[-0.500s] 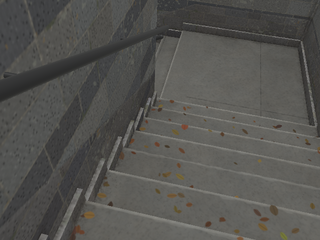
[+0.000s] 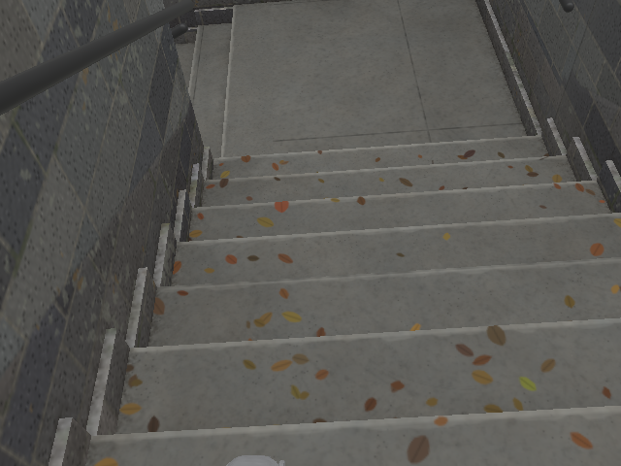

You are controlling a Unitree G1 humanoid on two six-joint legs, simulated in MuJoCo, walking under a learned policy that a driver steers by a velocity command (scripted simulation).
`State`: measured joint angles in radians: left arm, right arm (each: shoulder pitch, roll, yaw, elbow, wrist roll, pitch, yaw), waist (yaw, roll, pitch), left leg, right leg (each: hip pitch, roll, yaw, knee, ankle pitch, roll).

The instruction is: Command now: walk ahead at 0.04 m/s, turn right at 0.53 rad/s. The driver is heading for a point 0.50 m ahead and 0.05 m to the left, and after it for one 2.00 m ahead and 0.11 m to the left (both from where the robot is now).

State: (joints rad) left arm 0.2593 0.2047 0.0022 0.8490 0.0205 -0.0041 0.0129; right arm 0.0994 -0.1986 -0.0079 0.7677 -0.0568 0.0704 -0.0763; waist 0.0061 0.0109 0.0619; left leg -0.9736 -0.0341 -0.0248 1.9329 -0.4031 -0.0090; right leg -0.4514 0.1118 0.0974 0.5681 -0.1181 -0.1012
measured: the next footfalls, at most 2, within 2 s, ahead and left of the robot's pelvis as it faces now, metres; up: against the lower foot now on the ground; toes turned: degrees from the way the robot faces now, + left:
left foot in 0.54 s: -0.08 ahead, +0.21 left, +0.15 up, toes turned -13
right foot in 1.22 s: +0.16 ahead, +0.01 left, +0.00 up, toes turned -12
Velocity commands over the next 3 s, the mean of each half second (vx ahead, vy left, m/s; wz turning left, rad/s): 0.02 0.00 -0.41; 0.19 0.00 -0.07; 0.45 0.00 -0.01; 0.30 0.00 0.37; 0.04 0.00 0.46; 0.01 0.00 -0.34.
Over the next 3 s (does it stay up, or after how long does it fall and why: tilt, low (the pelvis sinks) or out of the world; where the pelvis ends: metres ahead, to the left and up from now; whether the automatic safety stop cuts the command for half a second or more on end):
stays up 0.43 0.01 -0.14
